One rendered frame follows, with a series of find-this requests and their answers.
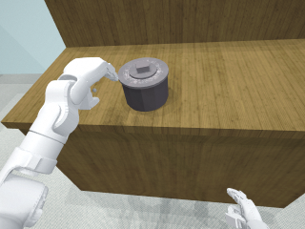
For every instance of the lid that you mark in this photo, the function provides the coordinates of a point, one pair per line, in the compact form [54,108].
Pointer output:
[131,78]

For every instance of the pot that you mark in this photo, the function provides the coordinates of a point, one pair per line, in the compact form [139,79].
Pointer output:
[147,100]

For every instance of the robot right forearm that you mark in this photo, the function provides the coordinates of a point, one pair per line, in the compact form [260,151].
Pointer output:
[256,224]

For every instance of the knob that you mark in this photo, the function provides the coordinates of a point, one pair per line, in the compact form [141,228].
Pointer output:
[142,65]

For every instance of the left robot hand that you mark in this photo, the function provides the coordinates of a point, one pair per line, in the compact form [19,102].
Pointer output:
[92,69]

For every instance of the robot left forearm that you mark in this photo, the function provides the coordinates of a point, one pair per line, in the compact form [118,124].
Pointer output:
[49,132]

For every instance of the right robot hand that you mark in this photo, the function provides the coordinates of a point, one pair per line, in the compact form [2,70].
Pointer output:
[238,217]

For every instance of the left robot upper arm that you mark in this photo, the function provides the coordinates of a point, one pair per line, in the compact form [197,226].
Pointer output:
[21,202]

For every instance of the table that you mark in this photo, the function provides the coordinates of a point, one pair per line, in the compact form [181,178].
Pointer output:
[235,112]

